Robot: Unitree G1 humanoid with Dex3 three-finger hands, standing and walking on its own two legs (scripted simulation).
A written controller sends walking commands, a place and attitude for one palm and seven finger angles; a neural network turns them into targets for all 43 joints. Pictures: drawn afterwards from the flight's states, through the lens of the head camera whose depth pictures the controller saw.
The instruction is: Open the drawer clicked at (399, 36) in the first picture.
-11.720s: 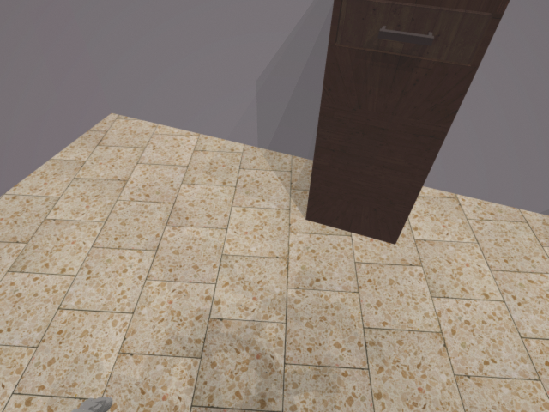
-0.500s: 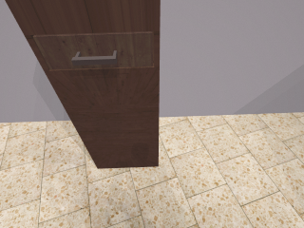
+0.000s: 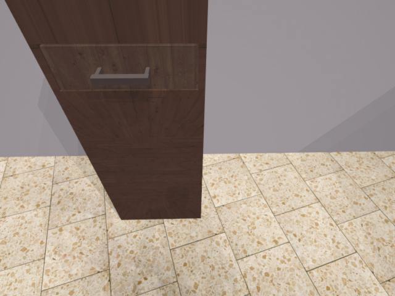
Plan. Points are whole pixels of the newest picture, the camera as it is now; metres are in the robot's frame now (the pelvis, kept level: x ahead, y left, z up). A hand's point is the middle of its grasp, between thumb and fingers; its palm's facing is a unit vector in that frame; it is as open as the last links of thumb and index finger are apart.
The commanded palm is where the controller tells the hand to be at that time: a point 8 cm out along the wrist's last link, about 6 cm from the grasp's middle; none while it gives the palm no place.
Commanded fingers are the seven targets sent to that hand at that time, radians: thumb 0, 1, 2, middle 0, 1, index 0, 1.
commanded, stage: shuffle to correct the standing spot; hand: left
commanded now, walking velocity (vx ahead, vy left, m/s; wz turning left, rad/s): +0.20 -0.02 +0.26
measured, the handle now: (122, 75) +0.59 +0.24 +0.14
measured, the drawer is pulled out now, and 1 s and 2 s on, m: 0.00 0.00 0.00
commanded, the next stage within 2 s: come to a stop and stand still in 0.24 s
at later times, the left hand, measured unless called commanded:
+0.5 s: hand out of the picture +0.13 +0.18 -0.17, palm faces +0.06 -0.97 -0.22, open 7.3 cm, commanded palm none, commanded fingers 0.00 0.90 0.90 -0.20 -0.30 -0.20 -0.30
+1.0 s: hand out of the picture +0.12 +0.17 -0.16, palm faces +0.16 -0.95 -0.26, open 7.3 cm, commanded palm none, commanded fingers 0.00 0.90 0.90 -0.20 -0.30 -0.20 -0.30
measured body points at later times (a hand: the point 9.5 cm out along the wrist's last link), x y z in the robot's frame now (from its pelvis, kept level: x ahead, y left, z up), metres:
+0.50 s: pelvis +0.09 -0.01 +0.00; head +0.14 -0.01 +0.45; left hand +0.13 +0.23 -0.15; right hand +0.04 -0.20 -0.16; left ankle +0.00 +0.11 -0.74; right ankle +0.13 -0.11 -0.69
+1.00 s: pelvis +0.08 -0.04 +0.00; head +0.10 -0.04 +0.45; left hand +0.11 +0.22 -0.14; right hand +0.20 -0.27 -0.15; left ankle +0.05 +0.10 -0.71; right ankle +0.17 -0.12 -0.74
